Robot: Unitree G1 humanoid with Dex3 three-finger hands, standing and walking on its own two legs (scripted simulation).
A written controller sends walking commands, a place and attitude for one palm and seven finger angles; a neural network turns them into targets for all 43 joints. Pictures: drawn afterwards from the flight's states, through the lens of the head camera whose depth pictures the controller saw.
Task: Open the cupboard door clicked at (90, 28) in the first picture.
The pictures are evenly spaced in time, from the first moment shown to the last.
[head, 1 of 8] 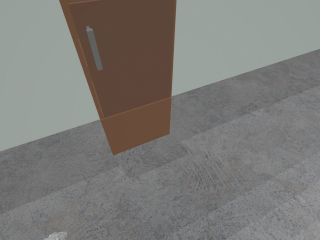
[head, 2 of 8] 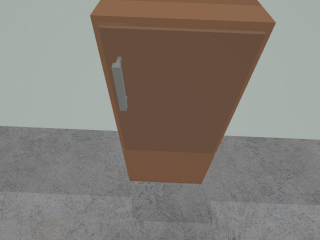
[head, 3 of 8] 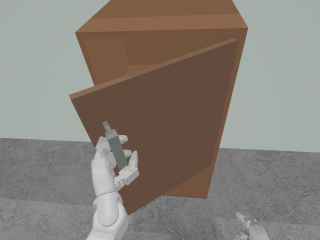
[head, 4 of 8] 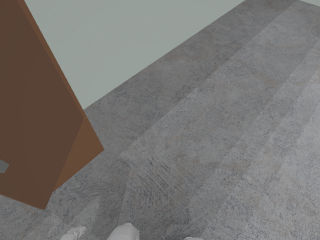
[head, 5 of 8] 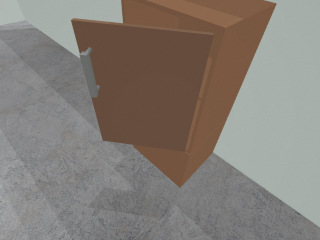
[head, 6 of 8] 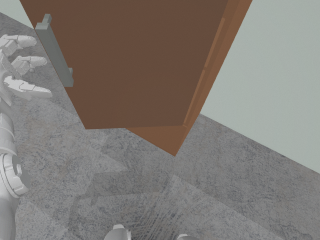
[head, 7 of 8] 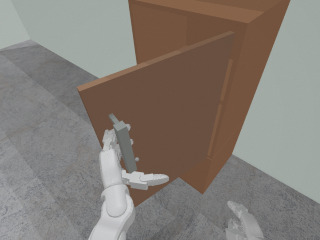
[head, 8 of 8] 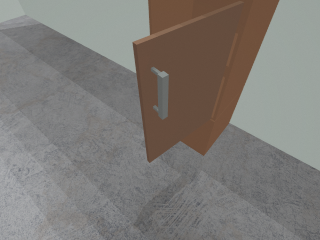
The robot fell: no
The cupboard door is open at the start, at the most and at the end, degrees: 0 81 79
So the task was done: yes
